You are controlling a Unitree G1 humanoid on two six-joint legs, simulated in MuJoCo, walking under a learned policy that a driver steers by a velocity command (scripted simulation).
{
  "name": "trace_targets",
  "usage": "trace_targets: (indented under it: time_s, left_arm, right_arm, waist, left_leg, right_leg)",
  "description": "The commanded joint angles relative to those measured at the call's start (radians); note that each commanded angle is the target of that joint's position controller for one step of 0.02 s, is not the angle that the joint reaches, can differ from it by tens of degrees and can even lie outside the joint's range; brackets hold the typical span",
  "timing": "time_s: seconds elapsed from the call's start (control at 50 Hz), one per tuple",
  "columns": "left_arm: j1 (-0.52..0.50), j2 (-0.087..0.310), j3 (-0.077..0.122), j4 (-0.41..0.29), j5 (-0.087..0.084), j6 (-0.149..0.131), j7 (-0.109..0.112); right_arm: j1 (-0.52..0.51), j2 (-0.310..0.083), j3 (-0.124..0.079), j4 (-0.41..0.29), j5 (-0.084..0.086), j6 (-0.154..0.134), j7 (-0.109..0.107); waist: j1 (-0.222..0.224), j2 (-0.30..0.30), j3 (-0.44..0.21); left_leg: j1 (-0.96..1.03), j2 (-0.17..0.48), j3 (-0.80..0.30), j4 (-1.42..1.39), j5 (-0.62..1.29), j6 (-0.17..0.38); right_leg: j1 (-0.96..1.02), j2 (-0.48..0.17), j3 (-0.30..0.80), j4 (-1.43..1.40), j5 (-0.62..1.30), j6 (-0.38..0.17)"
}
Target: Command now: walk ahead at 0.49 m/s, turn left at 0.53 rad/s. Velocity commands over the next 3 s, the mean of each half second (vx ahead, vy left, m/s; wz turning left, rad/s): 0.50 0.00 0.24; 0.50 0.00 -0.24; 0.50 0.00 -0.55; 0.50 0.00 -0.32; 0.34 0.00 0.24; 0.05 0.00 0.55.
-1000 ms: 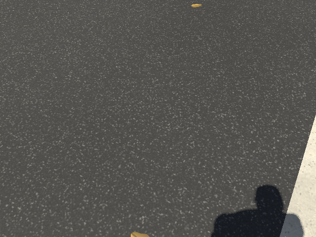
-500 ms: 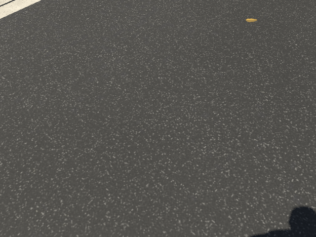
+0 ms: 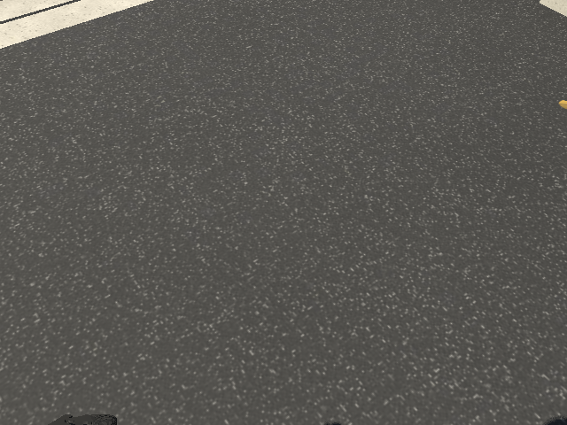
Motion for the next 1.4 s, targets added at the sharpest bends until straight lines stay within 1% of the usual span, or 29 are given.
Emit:
trace_targets:
  time_s: [0.02, 0.14, 0.2, 0.22, 0.24, 0.26, 0.28, 0.32, 0.4, 0.52, 0.64, 0.68, 0.72, 0.74, 0.76, 0.78, 0.8, 0.84, 0.88, 1.06, 1.18, 1.24, 1.26, 1.28, 1.3, 1.32, 1.34, 1.36, 1.4]
  left_arm:
    - [-0.095, 0.035, 0.002, -0.082, -0.01, -0.013, -0.008]
    - [-0.156, 0.074, 0.006, -0.123, -0.015, -0.045, -0.051]
    - [0.085, 0.135, 0.036, -0.071, -0.009, -0.053, -0.042]
    - [0.282, 0.192, 0.05, -0.048, -0.002, -0.049, -0.035]
    - [0.393, 0.247, 0.072, 0.005, -0.004, -0.034, -0.042]
    - [0.386, 0.145, 0.051, 0.005, -0.027, -0.031, -0.045]
    - [0.31, 0.093, 0.036, -0.009, -0.032, -0.026, -0.041]
    - [0.203, 0.076, 0.022, -0.026, -0.02, -0.015, -0.048]
    - [0.215, 0.072, 0.017, 0.002, -0.021, -0.021, -0.059]
    - [0.295, 0.119, 0.028, 0.046, -0.034, 0.001, -0.042]
    - [0.38, 0.134, 0.027, 0.095, -0.044, 0.026, -0.035]
    - [0.363, 0.159, 0.035, 0.095, -0.044, 0.038, -0.027]
    - [0.33, 0.154, 0.03, 0.084, -0.037, 0.043, -0.024]
    - [0.304, 0.102, 0.009, 0.048, -0.018, 0.038, -0.025]
    - [0.454, -0.025, -0.026, 0.04, -0.034, 0.022, -0.027]
    - [0.433, 0.074, -0.002, 0.058, -0.057, 0.014, -0.026]
    - [0.341, 0.129, 0.018, 0.034, -0.071, 0.016, -0.025]
    - [0.264, 0.11, 0.025, 0.016, -0.048, 0.03, -0.019]
    - [0.296, 0.07, 0.027, 0.021, -0.05, 0.057, -0.024]
    - [0.102, 0.028, 0.023, -0.065, -0.039, 0.073, -0.052]
    - [-0.066, 0.028, 0.017, -0.163, -0.041, 0.073, -0.088]
    - [0.002, 0.071, 0.04, -0.176, -0.038, 0.08, -0.093]
    - [0.126, 0.106, 0.063, -0.148, -0.04, 0.082, -0.09]
    - [0.298, 0.173, 0.1, -0.101, -0.041, 0.086, -0.074]
    - [0.381, 0.285, 0.128, -0.084, -0.044, 0.093, -0.051]
    - [0.349, 0.317, 0.118, -0.125, -0.037, 0.074, -0.059]
    - [0.348, 0.222, 0.092, -0.121, -0.032, 0.06, -0.069]
    - [0.313, 0.183, 0.08, -0.116, -0.031, 0.051, -0.069]
    - [0.184, 0.122, 0.06, -0.142, -0.029, 0.049, -0.065]
  right_arm:
    - [0.025, -0.159, -0.039, -0.058, 0.01, -0.008, -0.019]
    - [0.092, -0.156, -0.034, -0.028, 0.002, 0.007, -0.027]
    - [0.035, -0.15, -0.027, -0.047, -0.008, 0.015, -0.02]
    - [0.017, -0.12, -0.011, -0.071, -0.026, 0.011, -0.017]
    - [0.197, -0.039, 0.011, -0.049, 0.004, -0.005, -0.008]
    - [0.18, -0.125, 0.0, -0.037, 0.022, -0.016, -0.008]
    - [0.043, -0.179, -0.014, -0.062, 0.027, -0.019, -0.008]
    - [-0.069, -0.149, -0.012, -0.096, -0.007, -0.022, -0.009]
    - [-0.029, -0.084, -0.006, -0.092, -0.011, -0.007, -0.007]
    - [-0.239, -0.054, 0.008, -0.158, -0.013, -0.017, -0.004]
    - [-0.403, -0.078, 0.002, -0.224, 0.002, -0.036, 0.024]
    - [-0.369, -0.108, -0.01, -0.222, 0.0, -0.047, 0.029]
    - [-0.162, -0.173, -0.045, -0.165, -0.007, -0.053, 0.017]
    - [0.033, -0.249, -0.067, -0.137, -0.024, -0.052, 0.003]
    - [0.099, -0.31, -0.081, -0.116, -0.032, -0.037, 0.005]
    - [0.115, -0.216, -0.061, -0.115, -0.024, -0.032, 0.005]
    - [0.052, -0.172, -0.046, -0.116, -0.014, -0.032, 0.002]
    - [-0.081, -0.116, -0.028, -0.118, -0.018, -0.036, 0.01]
    - [-0.131, -0.098, -0.028, -0.106, -0.027, -0.048, 0.013]
    - [-0.087, -0.175, -0.054, -0.03, -0.027, -0.045, -0.013]
    - [-0.011, -0.225, -0.069, 0.011, -0.002, -0.007, -0.018]
    - [-0.036, -0.265, -0.08, 0.006, 0.009, 0.011, -0.024]
    - [-0.053, -0.272, -0.082, 0.002, 0.013, 0.02, -0.028]
    - [-0.05, -0.251, -0.072, -0.005, 0.01, 0.02, -0.032]
    - [-0.014, -0.149, -0.04, -0.045, -0.029, 0.008, -0.028]
    - [0.007, -0.103, -0.015, -0.089, -0.023, -0.035, -0.013]
    - [-0.119, -0.195, -0.038, -0.111, 0.016, -0.061, -0.001]
    - [-0.155, -0.19, -0.035, -0.126, 0.027, -0.073, 0.003]
    - [-0.139, -0.189, -0.043, -0.103, -0.013, -0.066, -0.013]
  waist:
    - [-0.018, 0.116, 0.014]
    - [-0.039, 0.138, 0.01]
    - [0.089, 0.15, -0.123]
    - [0.169, 0.058, -0.275]
    - [0.113, -0.279, -0.389]
    - [0.129, -0.198, -0.313]
    - [0.139, -0.082, -0.144]
    - [0.086, 0.049, -0.007]
    - [0.038, -0.035, -0.017]
    - [0.096, -0.032, 0.013]
    - [0.129, -0.04, 0.063]
    - [0.092, -0.051, 0.046]
    - [-0.019, -0.039, -0.082]
    - [-0.1, 0.047, -0.24]
    - [-0.044, 0.317, -0.38]
    - [-0.073, 0.263, -0.361]
    - [-0.064, 0.198, -0.209]
    - [0.0, 0.124, -0.071]
    - [0.05, 0.159, -0.032]
    - [0.02, 0.085, 0.05]
    - [-0.035, 0.084, 0.101]
    - [0.032, 0.136, 0.024]
    - [0.107, 0.131, -0.043]
    - [0.189, 0.093, -0.136]
    - [0.169, -0.129, -0.205]
    - [0.11, -0.223, -0.368]
    - [0.171, -0.08, -0.314]
    - [0.144, -0.063, -0.191]
    - [0.056, 0.017, -0.086]
  left_leg:
    - [-0.06, 0.219, -0.189, -0.107, 0.113, 0.11]
    - [0.141, 0.315, -0.286, 0.018, 0.225, 0.099]
    - [0.117, 0.241, -0.234, 0.257, 0.555, 0.05]
    - [-0.043, 0.175, -0.161, 0.539, 0.383, 0.014]
    - [-0.435, 0.014, -0.071, 0.875, -0.241, -0.066]
    - [-0.584, 0.069, -0.126, 0.996, -0.36, -0.059]
    - [-0.63, 0.115, -0.109, 1.013, -0.267, -0.056]
    - [-0.581, 0.197, -0.027, 0.908, -0.135, -0.069]
    - [-0.488, 0.243, 0.031, 0.759, -0.069, -0.095]
    - [-0.481, 0.236, 0.073, 0.39, 0.207, -0.113]
    - [-0.437, 0.193, 0.074, 0.206, 0.194, -0.089]
    - [-0.351, 0.175, 0.075, 0.156, 0.131, -0.073]
    - [-0.025, 0.161, 0.092, 0.111, 0.134, -0.031]
    - [0.281, 0.339, -0.079, 0.15, 0.161, 0.036]
    - [0.613, 0.579, -0.478, 0.093, 0.028, 0.174]
    - [0.556, 0.573, -0.58, 0.015, -0.116, 0.165]
    - [0.423, 0.541, -0.429, -0.012, -0.109, 0.121]
    - [0.169, 0.457, -0.224, -0.085, 0.017, 0.084]
    - [0.039, 0.413, -0.099, -0.155, 0.079, 0.073]
    - [0.066, 0.399, 0.189, -0.202, 0.256, 0.057]
    - [0.236, 0.456, 0.253, -0.139, 0.299, 0.029]
    - [0.266, 0.45, 0.306, 0.051, 0.73, -0.006]
    - [0.238, 0.424, 0.334, 0.224, 0.852, -0.026]
    - [0.099, 0.379, 0.351, 0.466, 0.772, -0.064]
    - [-0.27, 0.283, 0.348, 0.827, 0.13, -0.119]
    - [-0.544, 0.107, 0.112, 1.069, -0.418, -0.146]
    - [-0.654, 0.164, 0.004, 1.101, -0.345, -0.125]
    - [-0.672, 0.203, 0.021, 1.036, -0.256, -0.102]
    - [-0.54, 0.272, 0.021, 0.871, -0.144, -0.107]
  right_leg:
    - [0.093, 0.071, -0.057, -0.212, 0.12, 0.008]
    - [0.129, 0.094, -0.06, -0.341, 0.013, -0.056]
    - [0.495, 0.1, -0.077, -0.396, -0.012, -0.146]
    - [0.788, -0.06, 0.096, -0.364, 0.02, -0.223]
    - [1.144, -0.272, 0.535, -0.423, -0.142, -0.4]
    - [1.107, -0.293, 0.664, -0.51, -0.364, -0.372]
    - [0.961, -0.249, 0.517, -0.538, -0.368, -0.318]
    - [0.715, -0.162, 0.32, -0.595, -0.151, -0.283]
    - [0.598, -0.079, 0.135, -0.658, 0.075, -0.276]
    - [0.598, -0.048, 0.01, -0.683, 0.134, -0.241]
    - [0.689, -0.108, 0.068, -0.621, 0.074, -0.226]
    - [0.712, -0.124, 0.098, -0.569, 0.114, -0.209]
    - [0.643, -0.05, 0.051, -0.346, 0.285, -0.167]
    - [0.449, 0.02, 0.001, -0.05, 0.089, -0.126]
    - [0.062, 0.156, -0.069, 0.287, -0.5, -0.066]
    - [-0.036, 0.121, 0.037, 0.432, -0.567, -0.065]
    - [-0.082, 0.081, 0.03, 0.464, -0.477, -0.066]
    - [-0.014, 0.016, 0.001, 0.395, -0.337, -0.056]
    - [0.077, -0.016, -0.002, 0.362, -0.274, -0.051]
    - [0.008, -0.012, -0.038, 0.031, 0.051, -0.041]
    - [-0.02, 0.009, -0.132, -0.142, -0.058, -0.089]
    - [0.159, 0.098, -0.219, -0.168, -0.206, -0.145]
    - [0.324, 0.151, -0.248, -0.214, -0.194, -0.174]
    - [0.603, 0.182, -0.218, -0.268, -0.13, -0.214]
    - [0.914, -0.054, 0.17, -0.302, -0.122, -0.312]
    - [1.102, -0.237, 0.726, -0.491, -0.272, -0.486]
    - [1.079, -0.216, 0.645, -0.541, -0.271, -0.423]
    - [0.951, -0.179, 0.486, -0.531, -0.203, -0.38]
    - [0.684, -0.093, 0.29, -0.542, -0.01, -0.32]
Next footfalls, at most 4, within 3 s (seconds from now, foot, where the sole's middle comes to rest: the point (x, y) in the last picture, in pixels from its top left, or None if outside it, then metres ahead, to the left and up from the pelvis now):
0.20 right None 0.30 -0.13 -0.78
0.74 left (215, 400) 0.56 0.13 -0.78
1.28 right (327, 305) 0.81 -0.16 -0.78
1.78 left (290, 211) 1.14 -0.08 -0.78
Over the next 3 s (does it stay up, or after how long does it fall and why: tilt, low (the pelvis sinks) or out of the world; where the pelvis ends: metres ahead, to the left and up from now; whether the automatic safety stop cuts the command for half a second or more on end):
stays up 1.25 -0.24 0.00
